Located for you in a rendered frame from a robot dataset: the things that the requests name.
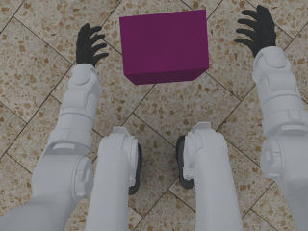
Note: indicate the carton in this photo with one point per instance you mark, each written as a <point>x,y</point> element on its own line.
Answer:
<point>164,47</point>

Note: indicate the robot left forearm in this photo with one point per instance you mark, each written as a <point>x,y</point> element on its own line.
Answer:
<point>72,134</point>

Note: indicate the left robot foot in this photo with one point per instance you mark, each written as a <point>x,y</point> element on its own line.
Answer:
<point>133,189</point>

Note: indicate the robot right hand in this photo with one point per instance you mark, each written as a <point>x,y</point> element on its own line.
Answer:
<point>263,34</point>

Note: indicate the robot right forearm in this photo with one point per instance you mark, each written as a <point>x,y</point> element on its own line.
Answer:
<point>279,96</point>

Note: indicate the robot left hand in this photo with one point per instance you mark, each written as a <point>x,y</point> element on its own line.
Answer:
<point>84,50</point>

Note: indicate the right robot upper arm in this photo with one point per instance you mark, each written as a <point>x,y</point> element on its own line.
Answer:
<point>284,159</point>

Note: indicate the robot right thigh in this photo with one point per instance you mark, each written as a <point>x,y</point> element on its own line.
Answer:
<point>216,201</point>

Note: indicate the left robot upper arm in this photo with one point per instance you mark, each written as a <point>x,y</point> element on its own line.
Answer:
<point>59,183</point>

